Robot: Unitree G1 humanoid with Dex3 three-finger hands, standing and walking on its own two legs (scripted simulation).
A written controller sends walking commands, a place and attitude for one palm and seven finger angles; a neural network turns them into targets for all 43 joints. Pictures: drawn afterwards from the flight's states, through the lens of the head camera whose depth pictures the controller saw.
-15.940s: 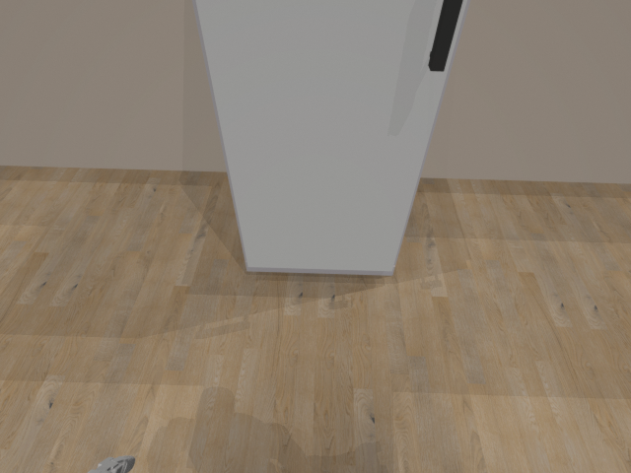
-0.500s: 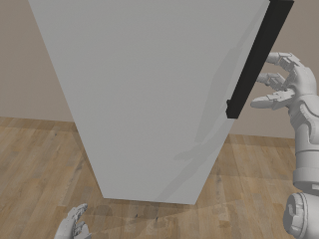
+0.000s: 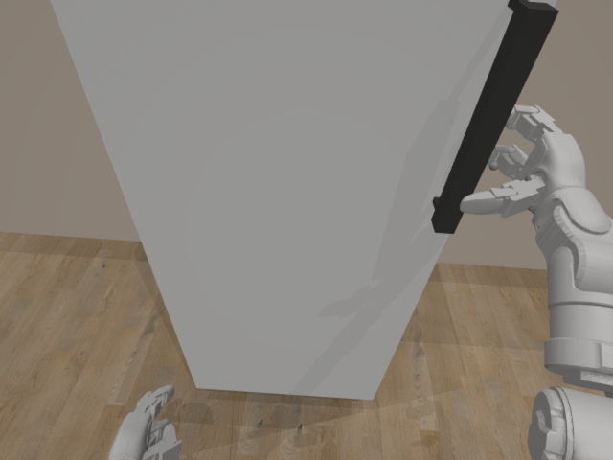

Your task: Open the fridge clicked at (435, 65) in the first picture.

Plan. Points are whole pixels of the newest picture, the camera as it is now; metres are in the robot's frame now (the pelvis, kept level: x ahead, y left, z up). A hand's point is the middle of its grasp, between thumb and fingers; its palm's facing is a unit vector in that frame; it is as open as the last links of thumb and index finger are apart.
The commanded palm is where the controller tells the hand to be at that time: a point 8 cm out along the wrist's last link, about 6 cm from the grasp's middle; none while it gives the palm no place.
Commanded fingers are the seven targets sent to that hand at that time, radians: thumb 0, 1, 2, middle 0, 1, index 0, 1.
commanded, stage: slide the fingers in behind the handle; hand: right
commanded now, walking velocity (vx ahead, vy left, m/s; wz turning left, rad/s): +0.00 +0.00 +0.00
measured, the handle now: (474, 131) +0.45 -0.17 +0.25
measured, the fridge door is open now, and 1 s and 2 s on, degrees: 0 0 0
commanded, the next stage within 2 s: grip the handle and tug to test in 0.94 s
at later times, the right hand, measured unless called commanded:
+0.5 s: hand (467, 164) +0.40 -0.15 +0.24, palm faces +0.02 +1.00 +0.00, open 14.0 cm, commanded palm +0.37 -0.20 +0.24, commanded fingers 0.00 0.50 -0.30 0.30 1.20 0.30 1.20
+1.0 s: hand (470, 162) +0.40 -0.16 +0.24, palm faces +0.02 +1.00 +0.00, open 14.0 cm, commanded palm +0.37 -0.21 +0.24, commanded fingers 0.00 0.50 -0.30 0.30 1.20 0.30 1.20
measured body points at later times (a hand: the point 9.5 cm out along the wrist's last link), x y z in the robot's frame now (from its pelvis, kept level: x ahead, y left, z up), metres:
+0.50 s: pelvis +0.00 +0.01 +0.00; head -0.03 +0.03 +0.45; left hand +0.15 +0.25 -0.09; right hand +0.39 -0.20 +0.24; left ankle -0.02 +0.11 -0.74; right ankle -0.01 -0.11 -0.74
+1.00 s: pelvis +0.00 +0.01 +0.00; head -0.02 +0.02 +0.45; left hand +0.15 +0.25 -0.09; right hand +0.40 -0.21 +0.24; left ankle -0.02 +0.11 -0.74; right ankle -0.01 -0.11 -0.74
